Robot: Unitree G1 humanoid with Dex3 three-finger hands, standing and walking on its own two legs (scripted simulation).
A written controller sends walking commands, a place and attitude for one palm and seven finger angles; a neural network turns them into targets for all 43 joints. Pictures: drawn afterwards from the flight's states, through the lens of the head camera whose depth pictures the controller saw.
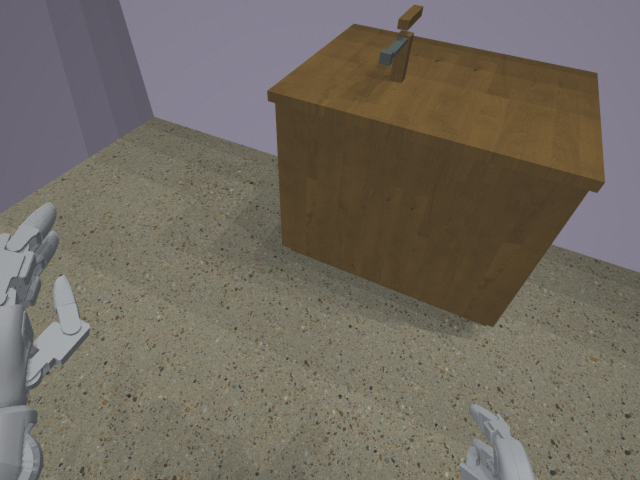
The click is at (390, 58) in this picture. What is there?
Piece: tap's lever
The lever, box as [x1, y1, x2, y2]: [379, 49, 393, 65]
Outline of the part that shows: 383,49 380,52 379,63 389,65 392,60 393,51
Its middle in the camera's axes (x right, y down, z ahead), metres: +0.16 -0.45 +0.96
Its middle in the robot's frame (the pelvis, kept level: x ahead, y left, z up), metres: +1.04 -0.09 +0.10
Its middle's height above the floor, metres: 0.87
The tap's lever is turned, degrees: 0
